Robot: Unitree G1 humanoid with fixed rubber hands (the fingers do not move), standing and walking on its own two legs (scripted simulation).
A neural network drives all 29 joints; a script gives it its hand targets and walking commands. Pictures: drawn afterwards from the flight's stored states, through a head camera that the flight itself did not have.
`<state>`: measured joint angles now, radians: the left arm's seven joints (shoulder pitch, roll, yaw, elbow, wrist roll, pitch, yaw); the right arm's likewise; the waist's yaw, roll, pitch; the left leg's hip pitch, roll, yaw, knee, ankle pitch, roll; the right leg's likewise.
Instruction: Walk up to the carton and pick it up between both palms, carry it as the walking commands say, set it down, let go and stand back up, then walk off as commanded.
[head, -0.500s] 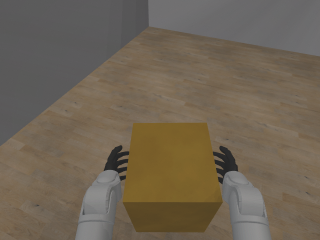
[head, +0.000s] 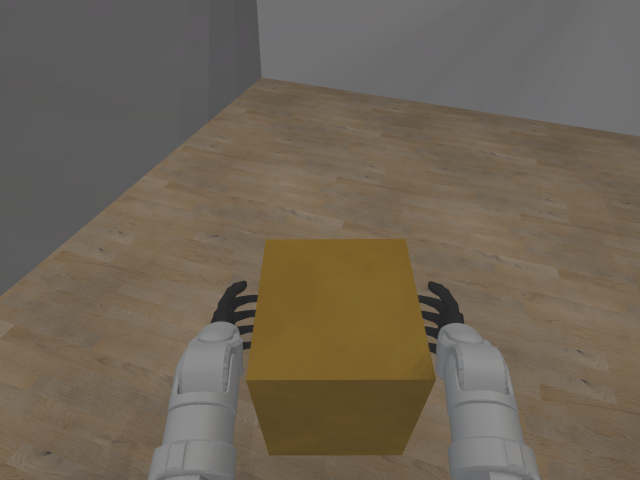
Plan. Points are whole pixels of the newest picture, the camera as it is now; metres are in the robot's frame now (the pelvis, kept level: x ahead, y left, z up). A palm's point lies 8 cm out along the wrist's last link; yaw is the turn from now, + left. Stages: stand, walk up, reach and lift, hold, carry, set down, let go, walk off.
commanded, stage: set down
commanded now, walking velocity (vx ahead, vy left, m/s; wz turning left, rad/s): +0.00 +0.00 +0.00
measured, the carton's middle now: (335, 349) +0.31 +0.01 -0.03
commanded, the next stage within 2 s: none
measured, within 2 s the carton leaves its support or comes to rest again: neither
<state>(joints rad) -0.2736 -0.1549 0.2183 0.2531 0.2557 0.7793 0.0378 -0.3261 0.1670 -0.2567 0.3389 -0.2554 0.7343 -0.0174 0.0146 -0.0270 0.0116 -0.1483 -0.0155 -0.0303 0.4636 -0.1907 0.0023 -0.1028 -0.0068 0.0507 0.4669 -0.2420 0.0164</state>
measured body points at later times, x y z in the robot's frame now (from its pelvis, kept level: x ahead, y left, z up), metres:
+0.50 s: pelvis +0.00 -0.01 -0.01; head +0.03 +0.00 +0.44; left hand +0.32 +0.15 -0.04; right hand +0.33 -0.15 -0.03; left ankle +0.05 +0.12 -0.74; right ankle +0.02 -0.14 -0.74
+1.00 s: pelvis -0.03 -0.01 -0.06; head +0.14 +0.01 +0.36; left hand +0.35 +0.15 -0.13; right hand +0.37 -0.14 -0.12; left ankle +0.05 +0.12 -0.74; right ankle +0.02 -0.14 -0.74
